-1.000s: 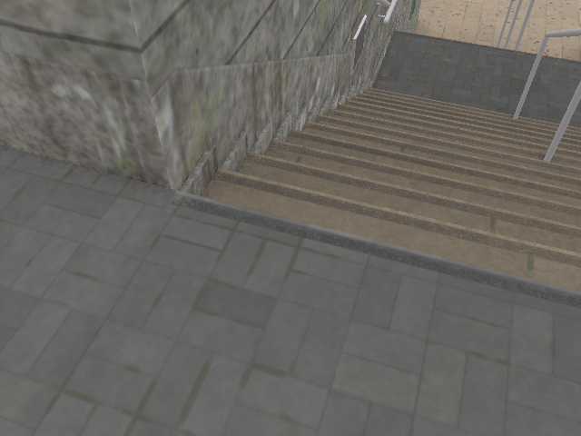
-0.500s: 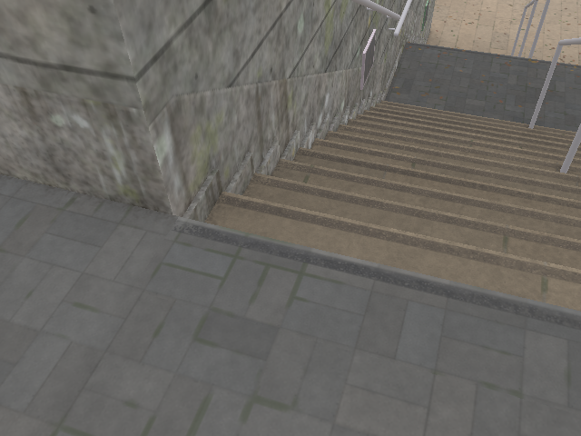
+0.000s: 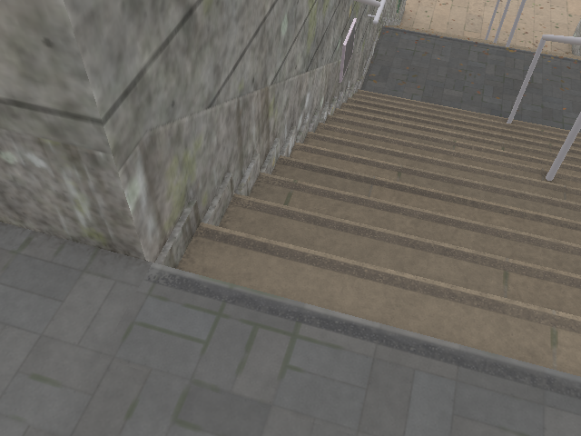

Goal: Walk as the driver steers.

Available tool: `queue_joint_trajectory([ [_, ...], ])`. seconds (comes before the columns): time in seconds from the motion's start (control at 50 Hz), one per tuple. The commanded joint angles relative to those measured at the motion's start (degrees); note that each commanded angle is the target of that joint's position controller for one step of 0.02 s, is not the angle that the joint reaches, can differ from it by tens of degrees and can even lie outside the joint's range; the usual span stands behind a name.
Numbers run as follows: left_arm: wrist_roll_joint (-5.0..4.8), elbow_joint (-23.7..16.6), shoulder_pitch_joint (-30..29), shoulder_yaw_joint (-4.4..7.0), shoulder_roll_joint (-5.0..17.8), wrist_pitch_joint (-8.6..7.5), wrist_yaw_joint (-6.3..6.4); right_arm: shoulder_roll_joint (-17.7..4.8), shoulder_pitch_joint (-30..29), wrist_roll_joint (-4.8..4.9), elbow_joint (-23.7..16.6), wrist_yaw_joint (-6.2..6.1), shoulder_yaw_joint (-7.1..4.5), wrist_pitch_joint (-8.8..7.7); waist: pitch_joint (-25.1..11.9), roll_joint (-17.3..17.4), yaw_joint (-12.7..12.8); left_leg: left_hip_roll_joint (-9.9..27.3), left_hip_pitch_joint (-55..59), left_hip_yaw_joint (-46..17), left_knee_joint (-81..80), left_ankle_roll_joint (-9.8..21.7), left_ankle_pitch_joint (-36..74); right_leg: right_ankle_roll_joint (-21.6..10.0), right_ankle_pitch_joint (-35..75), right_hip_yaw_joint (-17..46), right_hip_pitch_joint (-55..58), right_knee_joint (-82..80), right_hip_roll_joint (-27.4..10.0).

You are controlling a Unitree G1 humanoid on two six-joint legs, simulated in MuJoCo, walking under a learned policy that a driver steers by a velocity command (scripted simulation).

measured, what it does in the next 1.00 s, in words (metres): walks ahead: right foot, then left foot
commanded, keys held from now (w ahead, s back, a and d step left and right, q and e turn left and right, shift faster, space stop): w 0.84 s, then w+e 0.16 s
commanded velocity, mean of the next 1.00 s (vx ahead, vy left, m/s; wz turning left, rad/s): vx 0.50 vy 0.00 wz -0.03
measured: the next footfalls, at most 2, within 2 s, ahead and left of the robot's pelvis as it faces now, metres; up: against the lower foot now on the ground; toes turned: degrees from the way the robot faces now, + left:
right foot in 0.36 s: +0.40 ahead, -0.15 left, +0.00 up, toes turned -2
left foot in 0.88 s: +0.66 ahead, +0.08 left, +0.00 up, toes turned +3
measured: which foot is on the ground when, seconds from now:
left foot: down 0.00-0.38, up 0.40-0.86, down 0.88-1.00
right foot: up 0.00-0.34, down 0.36-0.90, up 0.92-1.00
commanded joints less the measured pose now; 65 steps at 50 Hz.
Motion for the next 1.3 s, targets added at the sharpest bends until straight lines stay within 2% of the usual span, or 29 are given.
queue_joint_trajectory([
  [0.02,0.35,-2.09,5.38,0.97,1.62,1.11,0.58,-4.28,-0.31,-0.19,-1.53,-0.1,-0.25,-1.17,-0.58,6.53,2.6,14.28,-0.28,-13.91,-16.89,9.63,-0.25,0.15,3.91,1.53,-5.14,-1.95,-4.5],
  [0.08,1.33,-5.92,-3.16,1.55,3.58,1.21,0.71,-7.03,3.4,-0.35,-0.18,-1.41,-0.64,-1.05,1.91,4.61,1.36,14.31,0.3,-11.67,-18.39,10.36,3.49,2.34,12.85,0.8,-11.78,-11.87,-5.09],
  [0.16,1.15,-8.54,-12.65,0.63,1.62,0.56,-0.16,-8.8,8.04,0.54,0.53,-2.37,-1.05,-0.82,1.96,4.31,-1.78,12.28,2.78,-7.29,-17.73,8.03,7.17,2.65,24.36,-2.21,-8.03,-30.7,-1.98],
  [0.3,0.52,-12.94,-20.12,0.84,3.85,0.26,-2.25,-10.55,14.75,1.06,3.62,-3.1,-2.32,1.26,2.57,4.87,-2.87,18.54,19.08,-9.33,-9.33,6.23,12.98,-0.42,15.69,-1.79,-9.89,-41.18,0.53],
  [0.34,0.66,-11.2,-11.5,2.18,6.27,0.01,-2.58,-10.92,11.84,1.22,2.59,-3.3,-2.28,2.09,-3.71,5.03,2.53,16.25,19.24,-7.01,1.67,4.26,26.65,-2.2,12.84,-4.4,3.49,-43.45,3.52],
  [0.36,0.99,-8.2,-0.68,3.72,9.57,0.0,-2.23,-8.89,11.92,0.63,1.8,-3.38,-1.41,2.31,-11.4,3.59,6.53,12.95,12.59,-4.43,14.72,2.63,27.07,-4.36,14.62,-2.88,19.92,-40.9,2.12],
  [0.38,1.9,-6.69,8.04,5.11,15.26,0.21,-1.86,-3.29,17.9,-0.24,0.76,-3.06,0.36,1.55,-21.57,-6.96,6.19,5.64,-8.58,-1.03,37.61,-0.97,7.26,-12.1,12.47,18.67,44.23,-40.52,-12.47],
  [0.4,0.72,-6.03,9.83,4.49,13.35,0.66,-2.11,-2.06,20.09,0.36,1.54,-2.38,1.15,-0.12,-27.23,-14.58,5.93,-0.22,-21.91,-6.33,50.58,-2.14,-24.14,-17.12,3.61,39.48,52.68,-50.5,-18.41],
  [0.42,1.0,-7.25,5.74,3.17,9.66,0.83,-1.93,-8.25,15.09,1.6,0.45,-1.95,-0.47,-1.34,-20.18,-9.63,6.45,3.87,-28.16,-9.76,56.08,-1.2,-22.17,-14.3,0.36,35.03,47.55,-52.07,-16.5],
  [0.46,1.63,-8.75,-2.02,2.1,6.32,1.1,-1.72,-9.1,7.94,1.96,-1.2,-2.34,-1.12,-1.9,-8.92,-0.84,3.67,8.74,-26.95,-7.51,52.66,-0.83,-12.93,-11.47,10.27,20.28,30.06,-54.55,-12.35],
  [0.48,2.42,-8.92,-4.22,1.75,5.1,0.62,-1.96,-9.29,8.16,0.96,-1.14,-2.49,-1.64,-1.24,-6.98,-2.11,1.64,10.28,-23.1,-8.15,49.43,-1.09,-9.53,-10.87,15.76,15.6,23.91,-56.15,-10.21],
  [0.58,2.23,-6.52,-2.54,2.17,5.88,-0.17,-2.03,-5.85,7.97,0.11,-1.82,-2.94,-1.77,2.03,-2.24,-1.5,-1.92,11.43,-20.15,-7.29,37.8,-3.28,-3.32,-11.44,23.64,6.72,14.95,-60.57,-7.26],
  [0.62,2.49,-6.22,-0.36,2.61,7.18,0.44,-1.2,-5.23,2.92,-0.75,-3.61,-2.66,-1.58,2.25,-1.45,-0.06,-0.58,11.91,-23.75,-7.51,30.15,-4.17,2.93,-10.98,23.84,5.79,17.3,-60.86,-7.18],
  [0.68,2.17,-5.43,1.33,2.45,6.83,1.09,-0.41,-3.44,-1.77,0.29,-4.67,-1.65,-0.85,1.5,0.2,-1.06,0.79,10.7,-20.03,-6.06,18.47,-3.67,10.91,-9.29,19.6,2.13,16.17,-61.66,-5.25],
  [0.78,1.74,-3.45,4.14,3.23,9.71,1.93,-0.64,-5.35,-10.39,0.41,-7.45,-0.73,-0.24,0.6,3.58,0.12,3.97,8.55,-18.67,-4.55,8.78,-2.49,8.27,-10.39,15.54,3.16,20.86,-59.17,-7.19],
  [0.84,1.46,-3.08,4.01,3.66,10.56,3.83,-0.22,-7.84,-9.69,1.08,-8.88,-0.25,-0.61,-0.25,1.93,-1.92,2.49,6.9,-16.04,-2.72,5.61,-1.26,2.47,-8.79,25.49,4.95,28.06,-54.76,-8.95],
  [0.88,1.22,-2.07,4.4,2.83,9.04,3.92,0.13,-11.57,1.51,0.88,-6.66,-1.4,-2.45,-0.16,-5.72,-2.4,-3.0,5.17,2.33,-2.23,2.56,0.96,1.3,-6.41,34.56,2.77,25.74,-41.62,-4.44],
  [0.9,1.86,-3.27,1.79,1.48,6.29,2.92,0.3,-15.9,12.74,0.12,-5.17,-2.13,-3.86,-0.24,-12.89,1.33,-8.53,14.24,17.62,-11.77,3.97,5.03,-2.82,-4.33,25.35,-0.29,15.26,-26.26,-0.78],
  [0.92,1.34,-4.53,6.3,-0.3,-0.28,1.15,-0.21,-19.93,17.33,-0.69,-3.99,-2.36,-4.86,0.44,-18.4,17.26,-6.34,27.27,33.9,-38.66,-4.26,14.28,-17.68,-0.08,-5.42,-2.69,-7.77,-5.23,9.62],
  [0.94,0.02,-3.33,5.42,1.22,6.65,0.34,-0.33,-12.91,15.8,-0.95,-4.45,-2.54,-2.73,0.31,-15.76,13.66,-7.14,27.5,31.16,-43.66,-8.93,12.65,-21.88,-0.04,-15.06,5.25,-13.36,3.38,7.8],
  [0.96,-1.33,-4.27,2.99,2.22,10.09,0.2,-0.31,-9.9,10.76,-0.66,-6.03,-2.77,-1.7,0.35,-9.82,11.34,-5.91,26.28,25.63,-33.84,-9.04,9.29,-18.32,-0.46,-10.58,4.93,-15.79,4.93,4.61],
  [1.0,-0.14,-5.21,-0.06,2.56,9.29,1.68,0.65,-9.01,4.26,-1.22,-7.26,-2.21,-1.24,-0.02,-4.73,5.79,-3.14,22.27,13.88,-21.08,-10.59,5.85,-3.31,0.85,-2.21,4.51,-10.4,-0.74,0.68],
  [1.08,0.45,-6.69,0.84,1.9,4.88,5.06,0.47,-7.87,3.14,-0.47,-5.63,-2.35,-0.51,-0.09,-0.97,7.57,-0.31,19.51,7.13,-9.2,-14.32,5.44,3.68,1.95,2.61,4.7,-6.1,-11.13,-0.68],
  [1.14,2.15,-9.84,-2.23,1.38,3.35,5.55,-0.99,-10.61,6.06,-1.16,-3.61,-3.33,-1.37,1.32,-2.32,6.72,-0.86,19.84,8.94,-4.08,-12.79,6.85,10.57,2.71,11.12,3.41,-7.2,-15.21,-1.52],
  [1.16,1.75,-11.06,-4.11,1.7,4.21,5.92,-1.58,-10.26,6.85,-0.74,-3.33,-3.65,-1.31,1.96,-2.05,5.44,-1.19,20.1,10.0,-2.68,-11.64,6.2,10.63,2.84,13.73,3.66,-8.74,-16.27,-1.63],
  [1.18,1.66,-10.03,-1.4,2.68,6.04,5.59,-1.84,-11.55,8.33,-2.17,-3.33,-3.39,-1.83,1.31,-4.85,4.11,-0.9,21.33,10.74,-2.03,-8.19,6.92,13.32,2.93,19.93,2.95,-7.31,-9.94,-1.86],
  [1.24,1.28,-11.32,-0.12,3.35,6.61,6.63,-1.5,-10.65,8.35,-0.84,-2.84,-1.64,-2.16,0.73,-1.68,7.12,-0.96,22.13,9.88,-0.29,-3.89,7.41,14.65,1.65,17.59,3.35,-11.18,-7.38,-1.85],
  [1.26,0.86,-12.27,-0.55,4.3,7.75,6.84,-1.41,-9.7,10.27,-0.21,-2.64,-1.76,-2.08,0.66,-0.8,8.46,-1.3,19.65,11.97,1.03,-2.02,5.93,6.69,1.5,21.93,3.64,-14.1,-9.5,-2.07],
  [1.3,0.45,-15.92,-9.37,4.71,7.45,7.2,-1.97,-6.36,15.79,0.56,-1.36,-3.9,-1.46,0.75,4.22,11.26,-5.46,23.4,20.67,-2.6,2.42,3.34,-1.45,1.5,21.65,8.67,-28.15,-11.61,-1.82],
])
